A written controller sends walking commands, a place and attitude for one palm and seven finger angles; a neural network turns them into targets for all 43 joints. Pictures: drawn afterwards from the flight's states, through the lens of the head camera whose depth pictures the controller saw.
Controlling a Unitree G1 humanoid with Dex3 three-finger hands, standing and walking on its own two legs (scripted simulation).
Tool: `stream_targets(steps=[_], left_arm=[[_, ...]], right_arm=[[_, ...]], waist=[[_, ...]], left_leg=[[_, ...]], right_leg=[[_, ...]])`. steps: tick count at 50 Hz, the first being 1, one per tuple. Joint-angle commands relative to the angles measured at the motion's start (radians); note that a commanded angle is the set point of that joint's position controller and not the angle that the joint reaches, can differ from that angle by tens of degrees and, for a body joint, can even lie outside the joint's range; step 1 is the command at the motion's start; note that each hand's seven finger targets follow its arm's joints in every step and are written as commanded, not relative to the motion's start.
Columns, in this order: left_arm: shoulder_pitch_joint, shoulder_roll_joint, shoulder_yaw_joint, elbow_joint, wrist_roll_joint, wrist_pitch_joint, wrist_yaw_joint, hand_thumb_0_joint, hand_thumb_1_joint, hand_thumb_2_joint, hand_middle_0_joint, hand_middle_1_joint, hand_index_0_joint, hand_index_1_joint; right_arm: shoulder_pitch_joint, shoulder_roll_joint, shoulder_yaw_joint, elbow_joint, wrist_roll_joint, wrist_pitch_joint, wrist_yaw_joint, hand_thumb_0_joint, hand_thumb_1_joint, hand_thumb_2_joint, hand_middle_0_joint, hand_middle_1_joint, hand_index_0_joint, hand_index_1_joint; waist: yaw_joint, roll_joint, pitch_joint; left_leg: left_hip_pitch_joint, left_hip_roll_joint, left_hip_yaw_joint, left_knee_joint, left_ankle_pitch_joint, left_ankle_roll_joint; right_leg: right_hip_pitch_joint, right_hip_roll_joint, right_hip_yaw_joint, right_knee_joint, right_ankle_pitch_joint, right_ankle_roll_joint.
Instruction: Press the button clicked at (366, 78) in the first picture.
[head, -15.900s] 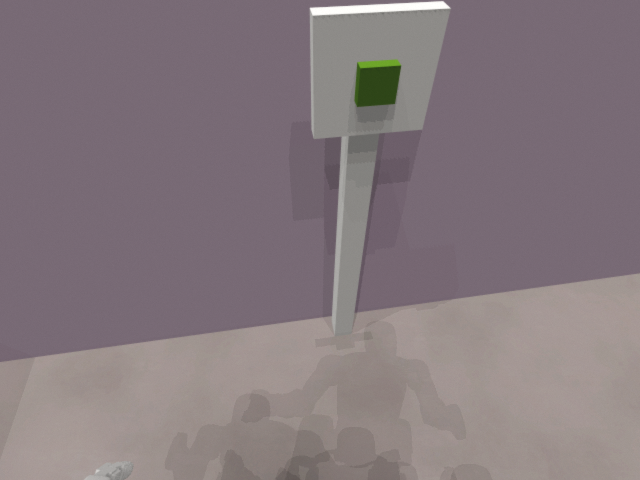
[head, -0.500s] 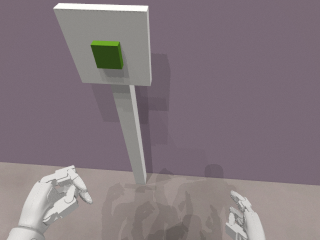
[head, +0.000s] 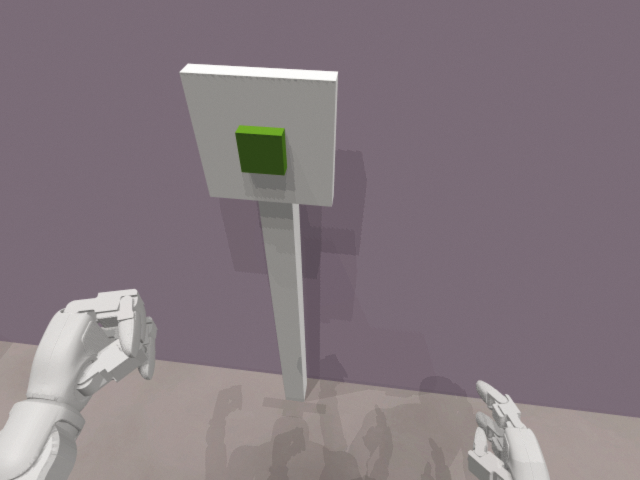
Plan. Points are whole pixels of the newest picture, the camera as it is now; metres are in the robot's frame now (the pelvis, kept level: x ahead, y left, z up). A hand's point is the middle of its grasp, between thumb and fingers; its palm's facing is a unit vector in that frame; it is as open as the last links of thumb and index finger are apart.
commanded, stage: raise the hand and make a fist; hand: left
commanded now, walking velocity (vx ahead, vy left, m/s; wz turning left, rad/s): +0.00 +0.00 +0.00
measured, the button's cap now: (262, 149) +0.50 +0.13 +0.18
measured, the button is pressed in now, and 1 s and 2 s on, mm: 0 0 0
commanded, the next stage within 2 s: aim a knuckle at the button in 0.74 s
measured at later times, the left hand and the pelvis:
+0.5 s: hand (129, 303) +0.24 +0.21 +0.17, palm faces -0.01 -1.00 -0.07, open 3.1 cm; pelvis +0.00 +0.00 +0.01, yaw +0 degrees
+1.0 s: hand (157, 300) +0.24 +0.19 +0.17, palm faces +0.01 -1.00 -0.07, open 3.1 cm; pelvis -0.01 -0.02 +0.01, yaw +1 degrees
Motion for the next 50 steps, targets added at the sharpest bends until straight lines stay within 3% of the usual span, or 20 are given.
stream_targets(steps=[1,4,5,9,17,20,21,23,25,28,33,35,37,40,42,43,47,49,50], left_arm=[[-0.157,0.146,0.064,-0.187,-0.008,0.032,-0.024,0.000,0.900,0.900,-1.300,-1.500,-1.300,-1.500],[-0.236,0.192,0.110,-0.220,-0.008,0.066,-0.020,0.000,0.900,0.900,-1.300,-1.500,-1.300,-1.500],[-0.251,0.210,0.129,-0.218,-0.013,0.071,-0.018,0.000,0.900,0.900,-1.300,-1.500,-1.300,-1.500],[-0.355,0.208,0.132,-0.248,-0.016,0.074,-0.015,0.000,0.900,0.900,-1.300,-1.500,-1.300,-1.500],[-0.449,0.233,0.141,-0.147,-0.025,0.208,-0.053,0.000,0.900,0.900,-1.300,-1.500,-1.300,-1.500],[-0.365,0.227,0.169,-0.096,-0.036,0.256,-0.062,0.000,0.900,0.900,-1.300,-1.500,-1.300,-1.500],[-0.369,0.214,0.161,-0.126,-0.037,0.260,-0.065,0.000,0.900,0.900,-1.300,-1.500,-1.300,-1.500],[-0.381,0.221,0.169,-0.173,-0.037,0.256,-0.059,0.000,0.900,0.900,-1.300,-1.500,-1.300,-1.500],[-0.408,0.225,0.167,-0.214,-0.035,0.237,-0.042,0.000,0.900,0.900,-1.300,-1.500,-1.300,-1.500],[-0.434,0.229,0.166,-0.256,-0.021,0.195,-0.018,0.000,0.900,0.900,-1.300,-1.500,-1.300,-1.500],[-0.416,0.214,0.148,-0.215,-0.002,0.179,-0.001,0.000,0.900,0.900,-1.300,-1.500,-1.300,-1.500],[-0.400,0.211,0.146,-0.168,-0.008,0.195,-0.007,0.000,0.900,0.900,-1.300,-1.500,-1.300,-1.500],[-0.411,0.211,0.140,-0.163,-0.011,0.207,-0.018,0.000,0.900,0.900,-1.300,-1.500,-1.300,-1.500],[-0.407,0.215,0.143,-0.158,-0.020,0.214,-0.028,0.000,0.900,0.900,-1.300,-1.500,-1.300,-1.500],[-0.425,0.219,0.150,-0.198,-0.021,0.199,-0.027,0.000,0.900,0.900,-1.300,-1.500,-1.300,-1.500],[-0.448,0.198,0.126,-0.198,-0.020,0.194,-0.026,0.000,0.900,0.900,-1.300,-1.500,-1.300,-1.500],[-0.541,0.224,0.143,-0.088,-0.017,0.178,-0.009,0.000,0.900,0.900,-1.300,-1.500,-1.300,-1.500],[-0.614,0.210,0.111,-0.054,-0.006,0.169,-0.001,0.000,0.900,0.900,-1.300,-1.500,-1.300,-1.500],[-0.618,0.210,0.110,-0.028,-0.005,0.170,0.004,0.000,0.900,0.900,-1.300,-1.500,-1.300,-1.500]], right_arm=[[-0.109,-0.129,-0.039,-0.156,0.007,-0.060,-0.017,0.000,-0.900,-0.900,0.200,0.300,0.200,0.300],[-0.118,-0.125,-0.033,-0.155,0.005,-0.053,-0.024,0.000,-0.900,-0.900,0.200,0.300,0.200,0.300],[-0.123,-0.127,-0.028,-0.150,-0.001,-0.051,-0.025,0.000,-0.900,-0.900,0.200,0.300,0.200,0.300],[-0.140,-0.117,-0.018,-0.140,0.003,-0.050,-0.027,0.000,-0.900,-0.900,0.200,0.300,0.200,0.300],[-0.176,-0.126,-0.012,-0.124,0.015,-0.027,-0.034,0.000,-0.900,-0.900,0.200,0.300,0.200,0.300],[-0.188,-0.130,-0.015,-0.133,0.015,-0.008,-0.030,0.000,-0.900,-0.900,0.200,0.300,0.200,0.300],[-0.192,-0.128,-0.016,-0.138,0.016,-0.002,-0.026,0.000,-0.900,-0.900,0.200,0.300,0.200,0.300],[-0.199,-0.124,-0.017,-0.149,0.015,0.005,-0.022,0.000,-0.900,-0.900,0.200,0.300,0.200,0.300],[-0.204,-0.118,-0.013,-0.152,0.010,0.004,-0.019,0.000,-0.900,-0.900,0.200,0.300,0.200,0.300],[-0.191,-0.114,-0.017,-0.149,0.005,-0.003,-0.021,0.000,-0.900,-0.900,0.200,0.300,0.200,0.300],[-0.181,-0.116,-0.021,-0.129,0.007,-0.002,-0.025,0.000,-0.900,-0.900,0.200,0.300,0.200,0.300],[-0.181,-0.121,-0.022,-0.121,0.008,0.003,-0.028,0.000,-0.900,-0.900,0.200,0.300,0.200,0.300],[-0.187,-0.123,-0.022,-0.124,0.012,0.005,-0.031,0.000,-0.900,-0.900,0.200,0.300,0.200,0.300],[-0.198,-0.124,-0.021,-0.128,0.014,0.004,-0.035,0.000,-0.900,-0.900,0.200,0.300,0.200,0.300],[-0.204,-0.118,-0.021,-0.134,0.013,-0.001,-0.033,0.000,-0.900,-0.900,0.200,0.300,0.200,0.300],[-0.203,-0.117,-0.019,-0.134,0.012,-0.005,-0.034,0.000,-0.900,-0.900,0.200,0.300,0.200,0.300],[-0.188,-0.122,-0.022,-0.102,0.013,-0.004,-0.044,0.000,-0.900,-0.900,0.200,0.300,0.200,0.300],[-0.194,-0.121,-0.022,-0.098,0.016,-0.003,-0.048,0.000,-0.900,-0.900,0.200,0.300,0.200,0.300],[-0.196,-0.121,-0.023,-0.096,0.016,-0.002,-0.048,0.000,-0.900,-0.900,0.200,0.300,0.200,0.300]], waist=[[0.009,0.017,-0.025],[0.015,0.011,-0.053],[0.018,-0.015,-0.057],[0.019,0.060,-0.072],[0.025,0.011,-0.025],[0.039,-0.054,-0.038],[0.036,-0.030,-0.059],[0.037,-0.015,-0.091],[0.036,-0.007,-0.076],[0.029,0.049,-0.086],[0.018,0.052,-0.044],[0.019,0.002,-0.017],[0.015,0.011,-0.022],[0.019,-0.039,-0.029],[0.021,0.014,-0.063],[0.016,0.009,-0.069],[-0.001,-0.029,-0.016],[-0.010,-0.008,-0.002],[-0.008,-0.044,0.010]], left_leg=[[0.073,0.023,-0.096,-0.173,0.235,-0.022],[0.114,0.024,-0.102,-0.193,0.248,-0.023],[0.115,0.022,-0.102,-0.195,0.259,-0.021],[0.176,0.023,-0.110,-0.224,0.276,-0.033],[0.181,0.018,-0.110,-0.264,0.244,-0.025],[0.174,0.015,-0.100,-0.255,0.275,-0.023],[0.185,0.012,-0.091,-0.251,0.298,-0.022],[0.204,0.009,-0.084,-0.244,0.324,-0.023],[0.205,0.011,-0.086,-0.245,0.307,-0.023],[0.227,0.010,-0.084,-0.251,0.296,-0.023],[0.217,0.011,-0.075,-0.256,0.283,-0.021],[0.197,0.012,-0.075,-0.255,0.265,-0.018],[0.199,0.008,-0.073,-0.253,0.255,-0.015],[0.190,0.009,-0.069,-0.244,0.244,-0.010],[0.207,0.004,-0.069,-0.244,0.257,-0.011],[0.214,0.004,-0.069,-0.242,0.262,-0.011],[0.179,0.006,-0.069,-0.235,0.210,-0.009],[0.174,0.003,-0.066,-0.235,0.169,-0.010],[0.156,0.008,-0.068,-0.226,0.166,-0.011]], right_leg=[[0.035,-0.002,0.042,-0.124,0.199,0.010],[0.058,-0.002,0.039,-0.141,0.197,0.009],[0.075,0.001,0.041,-0.147,0.206,0.009],[0.084,0.000,0.032,-0.159,0.206,0.005],[0.114,-0.008,0.044,-0.211,0.200,0.006],[0.142,-0.008,0.053,-0.214,0.233,0.007],[0.150,-0.011,0.050,-0.208,0.261,0.008],[0.155,-0.011,0.051,-0.201,0.291,0.011],[0.148,-0.008,0.056,-0.208,0.265,0.010],[0.137,-0.009,0.057,-0.212,0.247,0.008],[0.129,-0.011,0.058,-0.225,0.242,0.010],[0.132,-0.011,0.065,-0.238,0.228,0.012],[0.131,-0.015,0.070,-0.239,0.226,0.016],[0.140,-0.017,0.083,-0.247,0.205,0.023],[0.153,-0.022,0.084,-0.238,0.224,0.020],[0.146,-0.022,0.079,-0.232,0.235,0.021],[0.111,-0.023,0.102,-0.254,0.162,0.029],[0.092,-0.030,0.114,-0.266,0.098,0.030],[0.097,-0.036,0.137,-0.275,0.080,0.031]])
